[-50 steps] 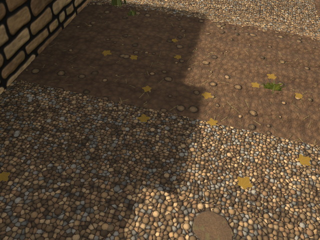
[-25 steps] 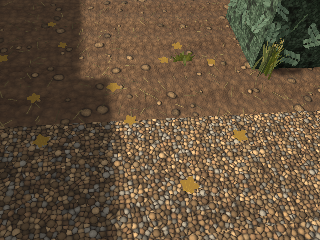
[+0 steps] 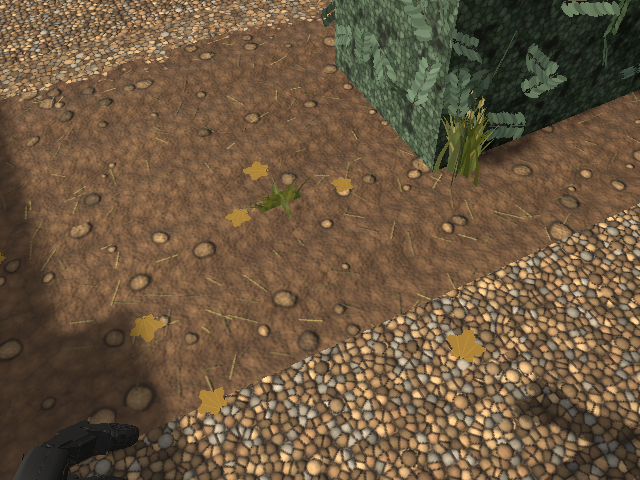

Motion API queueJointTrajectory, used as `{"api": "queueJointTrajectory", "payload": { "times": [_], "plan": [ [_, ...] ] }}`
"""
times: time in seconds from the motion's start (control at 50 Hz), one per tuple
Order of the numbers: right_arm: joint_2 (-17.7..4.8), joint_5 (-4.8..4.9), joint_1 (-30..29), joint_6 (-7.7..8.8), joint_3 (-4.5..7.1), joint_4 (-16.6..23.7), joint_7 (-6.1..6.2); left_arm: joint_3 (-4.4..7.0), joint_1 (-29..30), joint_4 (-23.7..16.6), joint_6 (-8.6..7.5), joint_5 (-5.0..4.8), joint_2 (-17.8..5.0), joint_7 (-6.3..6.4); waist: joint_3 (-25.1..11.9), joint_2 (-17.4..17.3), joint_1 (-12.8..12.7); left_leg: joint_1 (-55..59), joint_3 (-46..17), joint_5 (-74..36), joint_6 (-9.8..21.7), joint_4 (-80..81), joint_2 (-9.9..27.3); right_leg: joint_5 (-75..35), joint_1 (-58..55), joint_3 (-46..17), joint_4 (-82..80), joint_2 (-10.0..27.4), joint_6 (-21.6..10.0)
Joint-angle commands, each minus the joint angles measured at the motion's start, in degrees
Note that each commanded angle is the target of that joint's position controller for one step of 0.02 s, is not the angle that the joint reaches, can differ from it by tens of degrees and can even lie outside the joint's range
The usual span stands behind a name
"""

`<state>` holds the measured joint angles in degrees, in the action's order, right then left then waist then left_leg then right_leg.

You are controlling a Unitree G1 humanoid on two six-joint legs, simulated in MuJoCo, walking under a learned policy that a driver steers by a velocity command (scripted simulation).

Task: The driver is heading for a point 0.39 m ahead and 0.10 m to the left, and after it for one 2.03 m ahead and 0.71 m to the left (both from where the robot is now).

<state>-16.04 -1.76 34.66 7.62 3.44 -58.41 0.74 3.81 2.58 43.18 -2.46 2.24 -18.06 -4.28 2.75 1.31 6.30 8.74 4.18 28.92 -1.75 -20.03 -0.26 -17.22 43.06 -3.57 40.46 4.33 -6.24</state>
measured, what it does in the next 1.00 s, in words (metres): goes down, turning left: right foot 0.18 m lower, then left foot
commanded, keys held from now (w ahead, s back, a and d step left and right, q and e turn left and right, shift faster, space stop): w+q+shift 0.16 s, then q+shift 0.60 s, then shift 0.24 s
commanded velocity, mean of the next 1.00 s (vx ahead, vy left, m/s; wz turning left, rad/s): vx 0.39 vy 0.00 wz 0.66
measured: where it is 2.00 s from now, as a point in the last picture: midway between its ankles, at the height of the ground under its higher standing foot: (332, 396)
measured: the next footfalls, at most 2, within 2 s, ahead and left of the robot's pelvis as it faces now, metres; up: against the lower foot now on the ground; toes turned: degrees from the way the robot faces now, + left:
right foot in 0.16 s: +0.32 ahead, -0.14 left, -0.18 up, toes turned +0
left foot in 0.48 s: +0.63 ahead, +0.06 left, -0.18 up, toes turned +19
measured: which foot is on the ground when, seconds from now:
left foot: down 0.00-0.14, up 0.16-0.46, down 0.48-0.94, up 0.96-1.00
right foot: up 0.00-0.14, down 0.16-0.48, up 0.50-0.92, down 0.94-1.00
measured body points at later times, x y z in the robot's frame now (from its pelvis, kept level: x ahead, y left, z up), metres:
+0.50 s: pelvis +0.46 -0.03 -0.19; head +0.50 +0.00 +0.25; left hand +0.41 +0.25 -0.34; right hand +0.72 -0.23 -0.28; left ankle +0.59 +0.05 -0.89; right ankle +0.30 -0.15 -0.84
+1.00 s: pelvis +0.67 -0.04 -0.16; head +0.70 -0.02 +0.29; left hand +0.62 +0.29 -0.26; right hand +1.00 -0.13 -0.24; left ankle +0.58 +0.04 -0.86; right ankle +0.81 -0.08 -0.89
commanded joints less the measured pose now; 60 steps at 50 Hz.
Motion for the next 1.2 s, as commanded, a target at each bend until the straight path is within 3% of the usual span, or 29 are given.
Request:
{"api": "queueJointTrajectory", "payload": {
  "times": [0.02, 0.08, 0.12, 0.14, 0.16, 0.18, 0.2, 0.22, 0.24, 0.26, 0.28, 0.3, 0.36, 0.42, 0.46, 0.48, 0.5, 0.52, 0.54, 0.58, 0.74, 0.9, 0.94, 0.96, 0.98, 1.0, 1.06, 1.12, 1.2],
  "plan": [
    [-5.99, -0.05, -5.80, 0.66, 0.63, 3.64, 0.15, -0.36, 5.40, -2.14, -1.06, -0.50, -1.52, -1.11, 5.20, -3.11, -3.74, -17.59, -4.77, -15.84, 9.75, 5.92, 8.95, -13.09, -16.64, 3.84, -6.88, 1.88, -0.52],
    [-7.96, -0.44, -3.70, -1.39, 0.52, 2.46, 0.73, 0.08, -1.44, 1.84, -0.68, 0.63, -3.63, 1.13, 3.40, -2.33, -4.12, -9.07, -5.27, -30.19, 9.24, -10.81, 7.16, -9.67, -24.11, 5.99, -13.69, 0.67, 2.02],
    [-7.52, -1.64, -2.20, -4.19, 0.55, 0.81, 2.36, 0.45, -18.91, 7.26, -1.03, 0.82, -4.75, 3.29, -5.64, -4.54, -9.99, -8.05, -7.97, -37.33, 9.85, -41.27, 5.78, -13.38, -39.06, 3.14, -19.53, 2.59, 2.92],
    [-8.37, -0.17, -7.25, -4.87, 1.48, 1.97, 2.48, 1.48, -29.94, 10.34, -1.21, 1.31, -6.08, 3.49, -9.68, -0.96, -17.40, -12.36, -7.25, -37.43, 9.07, -61.92, 3.53, -18.15, -50.26, 1.50, -28.10, 4.30, 3.06],
    [-5.48, 0.82, -10.95, -5.07, 1.73, 3.46, 2.33, 2.65, -32.31, 13.21, -1.49, 2.58, -10.60, 3.01, -3.75, 8.01, -17.83, -31.67, -7.84, 9.50, 8.33, -85.66, -4.17, -16.39, -58.55, -2.29, -26.49, 9.03, 1.27],
    [-0.05, 3.28, -1.78, -3.41, 0.11, 5.69, 2.16, 1.70, -32.75, 13.01, -2.59, 2.71, -12.72, 2.61, -9.29, 18.07, -8.36, -48.95, -14.03, 19.15, 9.49, -88.98, -1.55, -59.82, -73.54, 0.90, 3.83, 14.24, 6.39],
    [-0.69, 4.81, 0.62, -2.27, -0.21, 3.37, 2.89, 1.58, -34.13, 12.29, -2.86, 1.47, -8.77, 2.69, -14.19, 16.65, -10.52, -61.09, -13.07, 10.58, 8.69, -83.69, 0.78, -58.48, -81.20, -4.13, 4.34, 19.41, 5.07],
    [-1.50, 3.24, -5.39, -2.89, 0.00, 3.14, 3.18, 1.46, -34.76, 12.26, -3.13, 1.57, -6.63, 2.64, -12.72, 10.38, -13.32, -64.90, -9.94, 5.52, 7.91, -81.89, 2.40, -44.34, -75.56, -6.60, -1.76, 18.89, 4.81],
    [-2.42, 1.84, -7.91, -3.52, 0.52, 4.40, 2.41, 1.55, -28.99, 10.76, -3.49, 1.62, -7.54, 3.17, -14.46, 9.54, -10.23, -63.09, -8.06, -4.14, 6.63, -73.47, 4.12, -18.25, -67.67, -9.61, -6.80, 21.14, 0.42],
    [-2.78, -0.63, -11.19, -4.83, 0.82, 4.70, 1.77, 1.09, -25.93, 10.88, -3.87, 0.99, -4.89, 4.07, -13.66, 7.87, -7.98, -58.06, -6.71, -8.98, 6.25, -73.59, 6.38, -13.63, -57.10, -10.60, -8.46, 20.78, -0.38],
    [-1.11, -0.34, -15.80, -5.52, 0.52, 6.40, 0.14, -0.33, -25.16, 11.89, -4.70, -0.48, -0.62, 4.47, -4.96, 4.59, -5.99, -53.39, -5.11, -12.11, 4.65, -61.48, 7.09, -16.47, -43.05, -3.26, -13.37, 17.69, -0.12],
    [0.85, 7.18, -17.04, -5.07, 0.66, 10.51, -0.03, 0.38, -14.13, 10.76, -4.60, -3.09, -1.83, 4.61, -4.02, 8.50, -2.35, -49.66, -9.08, -13.21, 2.14, -57.58, 10.44, -14.55, -35.70, -2.49, -17.48, 17.02, -1.36],
    [-0.44, 4.97, -21.93, -4.28, 0.29, 14.85, -1.07, 0.11, -1.80, 7.81, -4.10, -2.76, -2.34, 7.24, 1.21, 7.29, 0.63, -37.92, -5.92, -17.84, -0.31, -33.22, 9.34, -13.04, -20.89, 6.82, -21.81, 13.16, 0.85],
    [-2.55, 2.42, -16.68, -5.11, 1.74, 13.22, -3.09, 2.11, -4.22, 7.17, -2.84, -4.19, -8.52, 9.42, -5.34, 2.98, 1.92, -27.79, 2.89, -26.28, 3.97, -25.05, 0.31, -30.13, -30.29, 13.08, -12.37, 9.77, 3.53],
    [-7.80, 2.30, -6.21, -6.17, 4.14, 11.52, -3.64, 2.61, -3.79, 6.20, -1.91, -5.11, -9.51, 9.42, -12.08, 2.38, 8.23, -10.02, 2.23, -30.46, 9.00, -21.91, -3.28, -30.95, -28.43, 13.16, 7.33, 8.97, 4.88],
    [-9.66, 2.86, -2.18, -6.60, 4.94, 9.96, -3.26, 1.92, -3.21, 5.81, -1.69, -4.98, -6.15, 8.31, -10.77, -4.34, 9.66, 0.66, -2.73, -38.20, 11.34, -16.66, -1.36, 4.09, -19.60, 13.08, 24.00, 3.59, 7.17],
    [-11.99, 2.34, -8.59, -6.65, 4.74, 12.11, -2.50, 0.49, -4.90, 3.83, -1.59, -2.08, -0.46, 6.54, -4.78, -23.06, 3.93, -0.29, -18.63, -74.63, 17.10, -12.55, 4.72, 54.16, -9.04, 12.79, 46.68, -10.59, 10.02],
    [-13.35, -1.53, -14.32, -5.05, 3.54, 17.09, -3.08, 0.01, -14.12, 2.31, -2.37, -3.23, -1.09, 5.59, -18.89, -24.85, -2.54, 8.75, -45.59, -72.61, 29.61, -6.07, 17.85, 56.20, -0.08, -2.72, 53.34, -12.90, 10.30],
    [-12.93, -1.06, -20.65, -4.64, 4.22, 20.63, -3.42, 0.26, -13.45, 2.35, -2.27, -3.34, -5.23, 5.20, -19.73, -12.63, -3.16, 4.72, -47.83, -57.70, 29.19, -2.43, 18.40, 53.59, -1.80, -6.69, 50.48, -10.47, 8.72],
    [-10.27, 3.08, -27.01, -4.24, 3.74, 22.18, -3.26, 0.93, -9.97, 2.55, -0.83, -2.29, -5.61, 6.03, -9.11, 2.05, -7.85, -9.74, -39.37, -46.19, 23.12, -1.24, 12.66, 47.86, -2.63, -5.76, 39.34, -6.71, 8.47],
    [-12.09, 4.09, -25.92, -9.02, 4.97, 25.28, 2.23, 0.41, 0.47, -1.44, 1.52, -2.82, -1.86, 6.07, -13.75, -4.14, -6.66, -20.07, -28.94, -49.92, 12.16, -5.24, 2.13, 31.13, -13.95, -5.10, 6.81, -9.45, 11.65],
    [-6.99, 2.43, -26.46, -9.91, 2.83, 27.10, 2.42, 0.97, -0.19, -1.85, -0.13, -2.19, -3.81, 4.85, -9.84, -11.90, -5.64, -21.35, -33.35, -33.73, 9.80, -10.27, 1.96, 23.64, -24.29, -3.99, -11.61, -6.72, 9.07],
    [-3.57, 1.62, -21.99, -9.40, 1.60, 26.57, 2.06, 1.41, -2.64, -1.73, -0.66, -1.02, -6.46, 4.57, -11.07, -1.90, -4.52, -27.23, -27.83, -12.48, 5.52, -22.15, -3.99, 5.16, -36.58, -12.94, -18.31, 4.05, 3.36],
    [-4.15, 2.10, -17.00, -9.13, 1.64, 27.20, 1.93, 1.89, -3.92, -1.43, -0.13, 0.75, -9.90, 4.53, -10.26, 11.99, -1.97, -36.89, -21.23, 12.78, 1.85, -34.01, -12.65, -10.44, -41.05, -26.94, -19.26, 15.31, -8.16],
    [-9.28, 1.84, -16.26, -8.73, 2.81, 26.98, 1.74, 2.08, -5.48, -1.19, -0.11, -0.03, -9.28, 4.34, -12.10, 13.49, -2.35, -40.33, -19.02, 12.16, -1.21, -45.21, -8.78, -3.51, -39.71, -36.43, -21.19, 20.37, -13.62],
    [-12.37, 2.38, -19.83, -8.97, 3.68, 25.94, 1.88, 1.42, -4.83, -2.31, -0.04, -1.08, -6.42, 4.38, -10.54, 7.61, -4.58, -40.74, -18.67, 7.37, -2.07, -49.91, -6.92, 2.91, -38.25, -30.21, -19.93, 16.45, -11.94],
    [-5.43, 0.99, -22.04, -10.42, 1.65, 24.84, 1.96, -1.01, -3.23, -1.20, 0.91, -2.41, -2.03, 4.18, -7.81, 3.52, -3.49, -34.49, -15.02, 0.52, -3.66, -43.42, -3.20, 16.58, -31.18, -19.78, -20.97, 6.26, -4.47],
    [-3.78, 1.73, -26.88, -9.37, 1.04, 26.06, 1.88, 1.76, -7.60, -0.89, 2.93, -3.50, -8.91, 4.62, -5.41, 8.44, -6.82, -32.03, -7.41, 0.18, -3.89, -27.21, -4.48, 17.33, -32.63, -18.79, -21.79, 1.21, -3.63],
    [-4.77, 3.09, -26.94, -8.19, 1.53, 25.04, 2.30, 2.90, -10.47, -1.55, 3.05, -3.82, -9.67, 4.97, -8.29, 10.17, -7.52, -29.41, -10.86, -2.88, -2.34, -16.92, -4.98, 19.19, -38.53, -27.22, -22.41, 3.82, -5.15]
  ]
}}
